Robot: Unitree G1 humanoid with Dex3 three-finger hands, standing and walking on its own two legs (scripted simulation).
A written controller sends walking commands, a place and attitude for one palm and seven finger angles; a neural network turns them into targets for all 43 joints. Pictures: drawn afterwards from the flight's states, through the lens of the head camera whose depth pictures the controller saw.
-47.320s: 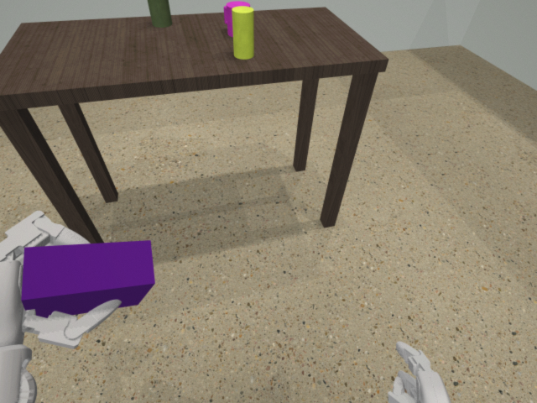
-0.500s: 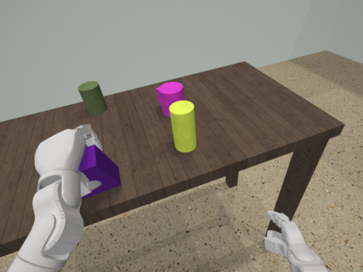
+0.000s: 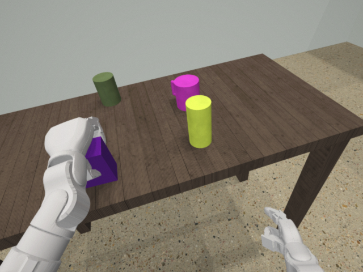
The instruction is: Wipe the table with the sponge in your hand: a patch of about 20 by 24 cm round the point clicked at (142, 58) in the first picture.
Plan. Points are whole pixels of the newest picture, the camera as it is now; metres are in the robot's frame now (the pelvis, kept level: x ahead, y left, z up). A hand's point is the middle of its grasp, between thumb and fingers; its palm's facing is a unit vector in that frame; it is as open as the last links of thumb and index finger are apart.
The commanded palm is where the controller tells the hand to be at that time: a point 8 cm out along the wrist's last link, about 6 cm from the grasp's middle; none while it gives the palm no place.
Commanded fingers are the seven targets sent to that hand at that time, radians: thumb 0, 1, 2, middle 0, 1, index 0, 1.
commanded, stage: wipe forward along the middle lane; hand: left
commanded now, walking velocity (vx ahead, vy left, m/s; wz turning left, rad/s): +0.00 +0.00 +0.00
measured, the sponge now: (90, 169) +0.29 +0.27 +0.10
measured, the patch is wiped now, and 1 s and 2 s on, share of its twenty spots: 0.75 0.75 0.90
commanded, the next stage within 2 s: slide back across to the first lane in 1.36 s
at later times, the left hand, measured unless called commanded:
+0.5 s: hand (88, 138) +0.34 +0.27 +0.15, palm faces +0.07 -0.06 -1.00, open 9.4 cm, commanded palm +0.31 +0.28 +0.18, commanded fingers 0.00 0.10 1.30 -1.20 -1.60 -1.20 -1.60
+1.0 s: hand (89, 124) +0.39 +0.30 +0.15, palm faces +0.01 -0.04 -1.00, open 9.5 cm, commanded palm +0.36 +0.31 +0.18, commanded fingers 0.00 0.10 1.30 -1.20 -1.60 -1.20 -1.60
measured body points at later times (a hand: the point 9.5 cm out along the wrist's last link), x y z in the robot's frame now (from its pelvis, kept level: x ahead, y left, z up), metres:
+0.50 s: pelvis +0.00 +0.01 +0.00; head -0.01 -0.04 +0.45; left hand +0.33 +0.27 +0.20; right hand +0.24 -0.21 -0.09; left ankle +0.00 +0.11 -0.74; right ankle -0.02 -0.08 -0.74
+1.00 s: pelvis +0.01 +0.00 +0.00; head +0.02 -0.04 +0.45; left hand +0.38 +0.30 +0.20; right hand +0.20 -0.25 -0.12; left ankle +0.00 +0.11 -0.74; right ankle -0.02 -0.08 -0.74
